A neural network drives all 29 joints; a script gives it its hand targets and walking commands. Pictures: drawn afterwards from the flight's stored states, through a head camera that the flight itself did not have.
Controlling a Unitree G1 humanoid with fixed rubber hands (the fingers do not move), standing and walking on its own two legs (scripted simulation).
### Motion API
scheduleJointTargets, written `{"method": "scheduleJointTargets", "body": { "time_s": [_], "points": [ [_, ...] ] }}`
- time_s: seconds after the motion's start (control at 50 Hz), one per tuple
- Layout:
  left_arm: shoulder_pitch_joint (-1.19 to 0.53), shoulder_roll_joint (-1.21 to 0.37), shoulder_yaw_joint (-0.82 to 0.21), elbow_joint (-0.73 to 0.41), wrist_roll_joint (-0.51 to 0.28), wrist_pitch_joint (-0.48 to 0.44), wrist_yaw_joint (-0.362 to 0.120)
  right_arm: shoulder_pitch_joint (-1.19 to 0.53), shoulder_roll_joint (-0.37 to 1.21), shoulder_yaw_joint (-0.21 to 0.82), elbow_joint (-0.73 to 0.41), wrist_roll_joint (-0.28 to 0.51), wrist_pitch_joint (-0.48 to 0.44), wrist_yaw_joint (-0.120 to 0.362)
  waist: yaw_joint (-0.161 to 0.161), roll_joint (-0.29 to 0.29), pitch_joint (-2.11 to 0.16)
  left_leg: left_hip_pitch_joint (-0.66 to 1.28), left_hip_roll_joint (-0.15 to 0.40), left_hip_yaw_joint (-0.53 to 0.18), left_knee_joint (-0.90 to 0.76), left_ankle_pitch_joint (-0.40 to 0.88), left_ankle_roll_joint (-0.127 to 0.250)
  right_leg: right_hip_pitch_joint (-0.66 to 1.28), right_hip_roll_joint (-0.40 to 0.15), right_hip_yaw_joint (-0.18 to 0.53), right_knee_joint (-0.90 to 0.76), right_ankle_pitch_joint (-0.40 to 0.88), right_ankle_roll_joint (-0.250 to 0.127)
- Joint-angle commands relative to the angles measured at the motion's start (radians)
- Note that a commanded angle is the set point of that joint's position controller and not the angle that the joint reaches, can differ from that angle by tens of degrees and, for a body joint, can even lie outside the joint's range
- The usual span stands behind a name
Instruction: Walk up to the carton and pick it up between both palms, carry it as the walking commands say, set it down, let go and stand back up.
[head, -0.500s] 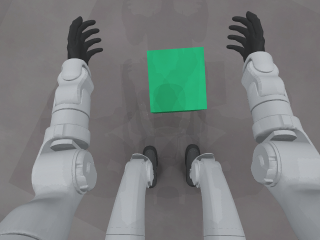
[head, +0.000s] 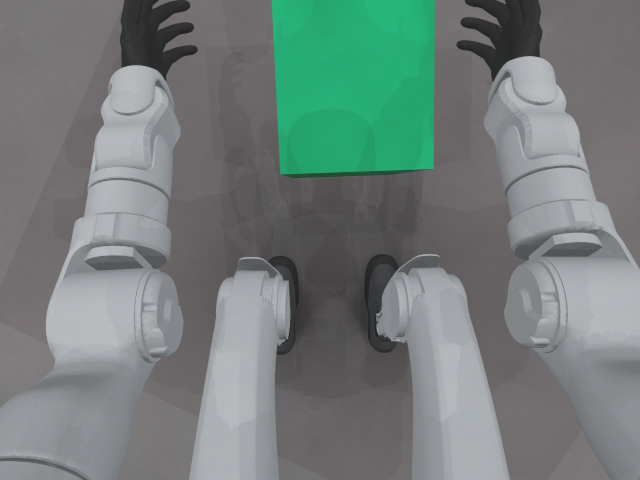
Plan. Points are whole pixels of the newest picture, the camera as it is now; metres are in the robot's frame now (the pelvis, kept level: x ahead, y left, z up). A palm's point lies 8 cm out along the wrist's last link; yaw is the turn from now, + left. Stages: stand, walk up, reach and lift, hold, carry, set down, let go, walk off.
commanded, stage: reach and lift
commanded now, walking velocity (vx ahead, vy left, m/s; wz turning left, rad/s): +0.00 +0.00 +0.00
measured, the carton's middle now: (345, 107) +0.51 -0.02 -0.37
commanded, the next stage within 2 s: none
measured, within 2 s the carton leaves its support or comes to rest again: neither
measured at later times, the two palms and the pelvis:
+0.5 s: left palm (203, 99) +0.51 +0.18 -0.29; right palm (461, 89) +0.52 -0.17 -0.28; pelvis -0.02 +0.01 -0.12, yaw +0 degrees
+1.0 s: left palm (214, 99) +0.52 +0.17 -0.32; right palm (451, 95) +0.52 -0.17 -0.31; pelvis -0.02 +0.00 -0.15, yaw +0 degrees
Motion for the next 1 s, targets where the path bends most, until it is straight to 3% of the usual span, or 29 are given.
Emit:
{"method": "scheduleJointTargets", "body": {
  "time_s": [0.0, 0.02, 0.04, 0.06, 0.08, 0.14, 0.16, 0.18, 0.2, 0.24, 0.26, 0.3, 0.32, 0.34, 0.4, 0.42, 0.46, 0.5, 0.52, 0.54, 0.62, 0.7, 0.76, 0.78, 0.8, 0.84, 0.88, 0.92, 0.98],
  "points": [
    [-0.348, 0.127, -0.047, -0.177, -0.048, -0.005, 0.032, -0.33, -0.193, -0.008, -0.159, 0.03, -0.014, -0.025, -0.026, 0.066, -1.335, 0.665, -0.055, 0.017, -0.032, 0.261, -0.061, 0.627, 0.079, -0.009, -0.023, 0.262, 0.046],
    [-0.38, 0.132, -0.06, -0.207, -0.077, -0.008, 0.033, -0.36, -0.178, 0.032, -0.189, 0.039, -0.016, -0.028, -0.028, 0.018, -1.36, 0.628, -0.054, 0.017, -0.006, 0.28, -0.055, 0.657, 0.072, -0.005, -0.009, 0.293, 0.047],
    [-0.371, 0.162, -0.044, -0.153, -0.06, -0.011, 0.037, -0.357, -0.159, 0.051, -0.117, 0.053, -0.01, -0.026, 0.005, 0.033, -1.258, 0.566, -0.056, 0.028, 0.005, 0.231, -0.05, 0.615, 0.067, 0.004, 0.007, 0.252, 0.043],
    [-0.396, 0.159, -0.048, -0.195, -0.074, -0.007, 0.042, -0.401, -0.182, 0.056, -0.167, 0.071, -0.011, -0.025, -0.002, 0.014, -1.341, 0.619, -0.057, 0.023, 0.021, 0.238, -0.045, 0.661, 0.068, -0.001, 0.026, 0.259, 0.041],
    [-0.38, 0.165, -0.055, -0.078, -0.074, 0.002, 0.053, -0.397, -0.177, 0.075, -0.101, 0.088, -0.004, -0.028, 0.014, 0.005, -1.269, 0.579, -0.051, 0.017, 0.043, 0.197, -0.04, 0.611, 0.061, -0.004, 0.051, 0.207, 0.043],
    [-0.412, 0.184, -0.049, -0.136, -0.079, -0.003, 0.07, -0.402, -0.191, 0.087, -0.105, 0.117, -0.002, -0.034, 0.029, 0.011, -1.359, 0.618, -0.051, 0.014, 0.096, 0.243, -0.038, 0.649, 0.059, -0.002, 0.116, 0.257, 0.039],
    [-0.396, 0.178, -0.053, -0.078, -0.091, -0.002, 0.074, -0.394, -0.189, 0.112, -0.081, 0.127, 0.001, -0.037, 0.04, -0.014, -1.346, 0.622, -0.047, 0.006, 0.117, 0.23, -0.03, 0.628, 0.057, 0.003, 0.126, 0.225, 0.04],
    [-0.425, 0.204, -0.059, -0.118, -0.087, -0.008, 0.078, -0.405, -0.205, 0.107, -0.085, 0.133, -0.004, -0.039, 0.034, 0.016, -1.377, 0.644, -0.048, 0.008, 0.128, 0.25, -0.033, 0.636, 0.061, 0.003, 0.146, 0.244, 0.036],
    [-0.439, 0.194, -0.072, -0.087, -0.097, -0.006, 0.078, -0.422, -0.214, 0.122, -0.054, 0.135, -0.001, -0.041, 0.024, -0.007, -1.34, 0.608, -0.044, 0.009, 0.141, 0.219, -0.033, 0.624, 0.055, 0.006, 0.151, 0.215, 0.037],
    [-0.507, 0.2, -0.094, -0.186, -0.136, -0.001, 0.087, -0.49, -0.237, 0.122, -0.139, 0.154, -0.001, -0.05, 0.0, -0.01, -1.464, 0.704, -0.045, -0.004, 0.177, 0.279, -0.028, 0.673, 0.061, -0.004, 0.191, 0.268, 0.029],
    [-0.503, 0.192, -0.111, -0.107, -0.146, 0.002, 0.085, -0.501, -0.244, 0.13, -0.096, 0.158, 0.001, -0.052, -0.003, 0.008, -1.405, 0.688, -0.044, -0.002, 0.196, 0.26, -0.028, 0.633, 0.055, 0.002, 0.196, 0.236, 0.025],
    [-0.525, 0.216, -0.134, -0.122, -0.151, 0.009, 0.092, -0.549, -0.259, 0.143, -0.143, 0.188, 0.002, -0.055, 0.001, 0.041, -1.488, 0.796, -0.044, -0.016, 0.226, 0.285, -0.022, 0.634, 0.057, -0.008, 0.23, 0.237, 0.022],
    [-0.53, 0.194, -0.159, -0.094, -0.169, 0.016, 0.092, -0.538, -0.267, 0.144, -0.086, 0.189, 0.009, -0.054, -0.02, 0.047, -1.473, 0.803, -0.042, -0.023, 0.243, 0.29, -0.026, 0.614, 0.05, -0.015, 0.248, 0.235, 0.017],
    [-0.563, 0.229, -0.138, -0.206, -0.169, 0.01, 0.104, -0.556, -0.319, 0.107, -0.2, 0.184, -0.005, -0.061, -0.031, 0.055, -1.577, 0.889, -0.047, -0.026, 0.271, 0.395, -0.037, 0.633, 0.062, -0.025, 0.283, 0.32, 0.025],
    [-0.566, 0.218, -0.152, -0.073, -0.176, 0.006, 0.101, -0.537, -0.308, 0.136, -0.028, 0.167, -0.006, -0.061, -0.037, 0.052, -1.313, 0.739, -0.041, -0.028, 0.284, 0.304, -0.042, 0.524, 0.053, -0.016, 0.295, 0.241, 0.018],
    [-0.567, 0.196, -0.168, 0.014, -0.193, 0.005, 0.09, -0.565, -0.282, 0.157, 0.009, 0.179, -0.008, -0.052, -0.029, 0.031, -1.18, 0.659, -0.036, -0.031, 0.291, 0.255, -0.033, 0.476, 0.047, 0.001, 0.292, 0.18, 0.02],
    [-0.566, 0.195, -0.155, 0.059, -0.184, -0.009, 0.079, -0.559, -0.261, 0.158, 0.07, 0.182, -0.022, -0.038, -0.017, 0.001, -1.093, 0.573, -0.033, -0.035, 0.304, 0.219, -0.033, 0.454, 0.041, 0.005, 0.307, 0.164, 0.027],
    [-0.572, 0.198, -0.155, 0.113, -0.168, -0.033, 0.068, -0.551, -0.23, 0.173, 0.148, 0.206, -0.037, -0.022, 0.009, 0.01, -1.023, 0.534, -0.027, -0.032, 0.319, 0.215, -0.036, 0.39, 0.037, 0.003, 0.33, 0.155, 0.029],
    [-0.597, 0.181, -0.166, 0.08, -0.178, -0.042, 0.066, -0.566, -0.217, 0.191, 0.124, 0.227, -0.046, -0.015, 0.018, 0.011, -1.079, 0.583, -0.023, -0.037, 0.331, 0.245, -0.031, 0.41, 0.039, 0.007, 0.338, 0.175, 0.027],
    [-0.573, 0.182, -0.163, 0.157, -0.16, -0.048, 0.063, -0.57, -0.215, 0.201, 0.176, 0.237, -0.054, -0.01, 0.037, 0.02, -0.99, 0.514, -0.019, -0.031, 0.34, 0.206, -0.035, 0.35, 0.037, 0.003, 0.35, 0.139, 0.028],
    [-0.616, 0.222, -0.162, 0.132, -0.178, -0.071, 0.058, -0.614, -0.268, 0.189, 0.149, 0.223, -0.08, -0.025, 0.026, 0.013, -1.063, 0.521, -0.012, -0.022, 0.376, 0.234, -0.039, 0.434, 0.037, 0.009, 0.377, 0.187, 0.028],
    [-0.664, 0.24, -0.221, 0.06, -0.234, -0.071, 0.078, -0.656, -0.332, 0.192, 0.071, 0.237, -0.086, -0.055, -0.017, 0.05, -1.233, 0.629, -0.016, -0.014, 0.398, 0.261, -0.043, 0.509, 0.037, -0.006, 0.396, 0.221, 0.018],
    [-0.613, 0.194, -0.25, 0.158, -0.271, -0.056, 0.061, -0.607, -0.288, 0.226, 0.147, 0.256, -0.072, -0.051, -0.022, 0.046, -1.069, 0.515, -0.01, -0.001, 0.395, 0.179, -0.038, 0.472, 0.027, 0.001, 0.377, 0.151, 0.012],
    [-0.606, 0.192, -0.257, 0.141, -0.277, -0.059, 0.056, -0.602, -0.259, 0.236, 0.126, 0.243, -0.07, -0.045, -0.03, 0.01, -1.058, 0.489, -0.013, -0.009, 0.396, 0.195, -0.033, 0.476, 0.028, 0.004, 0.376, 0.18, 0.017],
    [-0.607, 0.202, -0.242, 0.117, -0.27, -0.067, 0.054, -0.592, -0.241, 0.242, 0.137, 0.255, -0.071, -0.043, -0.004, 0.018, -1.065, 0.477, -0.016, 0.0, 0.395, 0.208, -0.035, 0.495, 0.028, 0.013, 0.377, 0.202, 0.014],
    [-0.629, 0.219, -0.243, 0.091, -0.268, -0.076, 0.056, -0.584, -0.231, 0.237, 0.134, 0.251, -0.072, -0.04, -0.016, 0.004, -1.07, 0.483, -0.016, -0.008, 0.39, 0.203, -0.031, 0.494, 0.032, 0.01, 0.382, 0.205, 0.017],
    [-0.586, 0.243, -0.203, 0.109, -0.227, -0.084, 0.061, -0.551, -0.227, 0.214, 0.146, 0.249, -0.076, -0.04, 0.024, 0.033, -1.027, 0.461, -0.02, 0.001, 0.393, 0.214, -0.034, 0.456, 0.038, 0.023, 0.374, 0.207, 0.017],
    [-0.582, 0.238, -0.185, 0.106, -0.22, -0.083, 0.061, -0.562, -0.23, 0.216, 0.139, 0.235, -0.078, -0.041, 0.03, 0.001, -1.048, 0.448, -0.016, -0.006, 0.401, 0.235, -0.036, 0.47, 0.034, 0.024, 0.379, 0.238, 0.024],
    [-0.595, 0.233, -0.191, 0.099, -0.221, -0.08, 0.066, -0.587, -0.264, 0.201, 0.111, 0.217, -0.085, -0.054, 0.007, 0.01, -1.071, 0.464, -0.027, 0.0, 0.404, 0.239, -0.038, 0.488, 0.049, 0.023, 0.381, 0.245, 0.024]
  ]
}}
